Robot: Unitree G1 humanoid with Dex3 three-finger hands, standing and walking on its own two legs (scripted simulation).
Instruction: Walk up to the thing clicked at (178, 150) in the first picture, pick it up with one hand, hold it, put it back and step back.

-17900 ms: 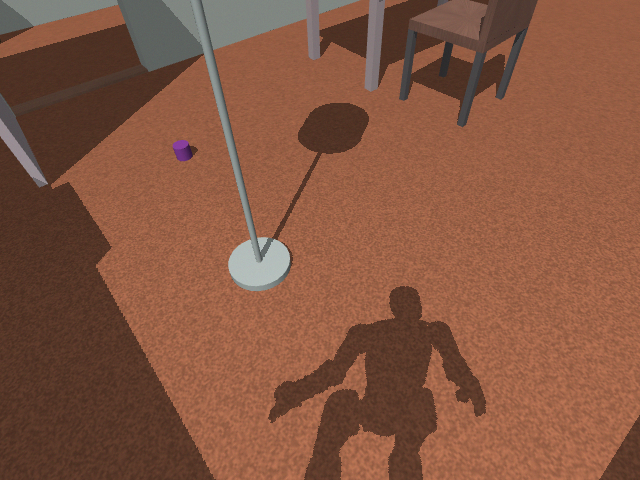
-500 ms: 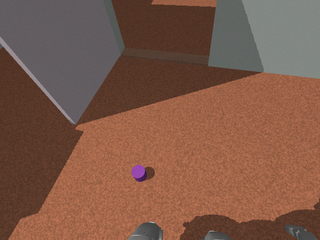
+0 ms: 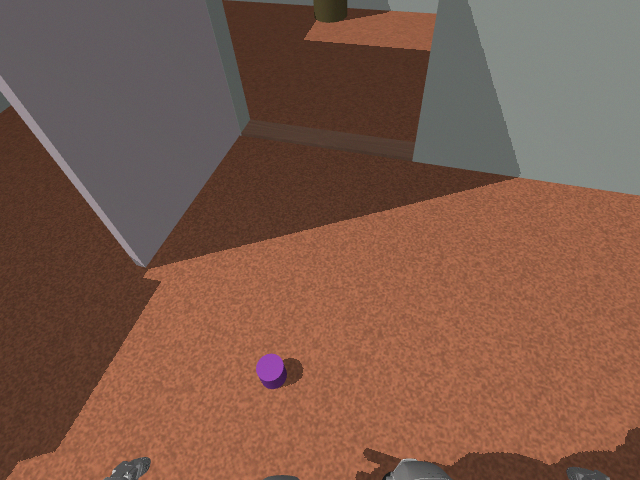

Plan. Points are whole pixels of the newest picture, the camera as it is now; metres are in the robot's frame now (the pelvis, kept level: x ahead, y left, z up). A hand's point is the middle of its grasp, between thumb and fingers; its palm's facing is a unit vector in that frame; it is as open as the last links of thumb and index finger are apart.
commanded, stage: walk up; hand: left
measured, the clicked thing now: (271, 371) +0.50 +0.22 -0.72
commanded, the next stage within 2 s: stand in 1.04 s
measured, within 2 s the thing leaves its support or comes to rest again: neither
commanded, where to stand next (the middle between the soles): +0.09 +0.00 m, yaw -4 degrees
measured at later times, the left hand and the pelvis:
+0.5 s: hand out of the picture +0.08 +0.28 -0.15, palm faces -0.09 -0.93 -0.35, open 7.3 cm; pelvis -0.01 +0.03 +0.00, yaw -3 degrees
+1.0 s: hand out of the picture +0.12 +0.26 -0.13, palm faces -0.09 -0.94 -0.34, open 7.3 cm; pelvis +0.00 +0.02 +0.02, yaw -5 degrees
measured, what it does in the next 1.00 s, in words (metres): steps on the spot: left foot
